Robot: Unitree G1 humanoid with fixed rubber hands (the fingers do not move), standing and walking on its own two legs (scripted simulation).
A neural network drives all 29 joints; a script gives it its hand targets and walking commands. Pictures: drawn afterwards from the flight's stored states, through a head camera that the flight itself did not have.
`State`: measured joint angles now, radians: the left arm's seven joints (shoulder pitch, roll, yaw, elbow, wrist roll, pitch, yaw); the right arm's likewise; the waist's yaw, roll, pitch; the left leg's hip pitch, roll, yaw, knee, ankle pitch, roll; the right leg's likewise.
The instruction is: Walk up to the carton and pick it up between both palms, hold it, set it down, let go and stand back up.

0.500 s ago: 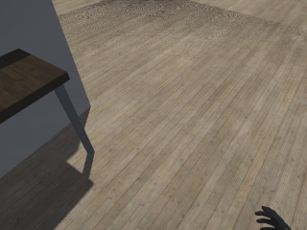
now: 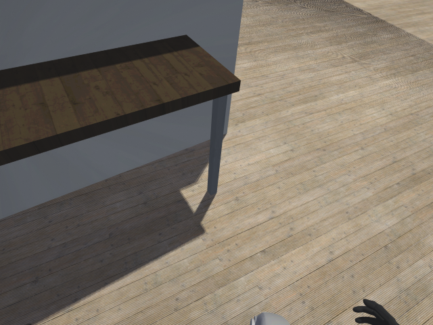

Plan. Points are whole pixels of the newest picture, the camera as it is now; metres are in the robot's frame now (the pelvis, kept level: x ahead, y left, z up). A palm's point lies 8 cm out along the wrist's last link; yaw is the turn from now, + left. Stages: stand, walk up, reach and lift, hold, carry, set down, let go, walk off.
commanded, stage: walk up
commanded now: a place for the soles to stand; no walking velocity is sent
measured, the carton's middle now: out of the picture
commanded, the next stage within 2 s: none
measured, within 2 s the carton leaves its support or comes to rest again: neither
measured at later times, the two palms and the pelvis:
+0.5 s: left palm out of the picture -0.02 +0.45 -0.03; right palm (282, 259) +0.28 -0.15 -0.09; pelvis +0.05 +0.11 +0.00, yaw +19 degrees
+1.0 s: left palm out of the picture +0.05 +0.56 -0.07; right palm (224, 235) +0.34 -0.02 -0.10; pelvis +0.14 +0.24 -0.01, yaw +27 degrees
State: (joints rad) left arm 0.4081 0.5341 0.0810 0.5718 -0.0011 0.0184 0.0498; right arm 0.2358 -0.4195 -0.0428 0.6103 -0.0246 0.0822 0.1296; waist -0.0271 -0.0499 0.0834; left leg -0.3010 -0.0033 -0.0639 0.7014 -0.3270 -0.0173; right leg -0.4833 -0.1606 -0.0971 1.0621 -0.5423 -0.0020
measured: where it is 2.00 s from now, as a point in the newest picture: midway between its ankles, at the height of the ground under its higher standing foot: outside the picture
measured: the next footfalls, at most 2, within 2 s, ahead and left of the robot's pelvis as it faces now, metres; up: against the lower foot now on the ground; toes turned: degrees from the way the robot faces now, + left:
right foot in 0.16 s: +0.15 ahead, -0.05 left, +0.00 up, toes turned -1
left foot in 0.56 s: +0.12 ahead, +0.34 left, +0.00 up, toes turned +22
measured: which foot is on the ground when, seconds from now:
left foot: down 0.00-0.18, up 0.20-0.54, down 0.56-0.94, up 0.96-1.00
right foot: up 0.00-0.14, down 0.16-0.58, up 0.60-0.92, down 0.94-1.00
